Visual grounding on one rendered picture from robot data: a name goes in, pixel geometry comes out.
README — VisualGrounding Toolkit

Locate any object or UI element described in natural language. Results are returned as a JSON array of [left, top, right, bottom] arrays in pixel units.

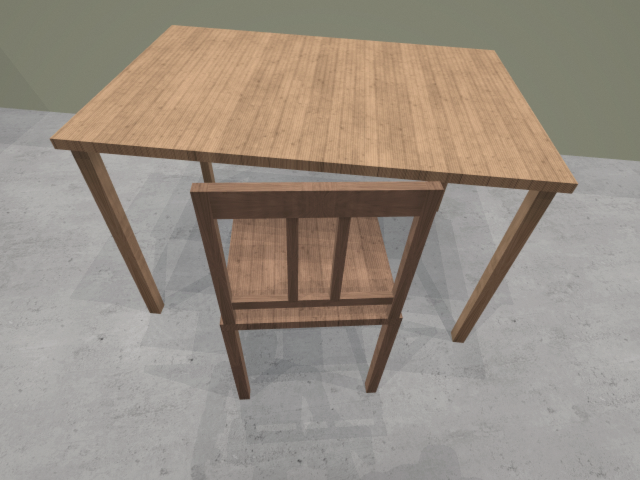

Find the chair
[[190, 181, 444, 400]]

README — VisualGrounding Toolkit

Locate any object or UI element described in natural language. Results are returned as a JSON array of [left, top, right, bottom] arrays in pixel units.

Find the table
[[49, 25, 578, 343]]

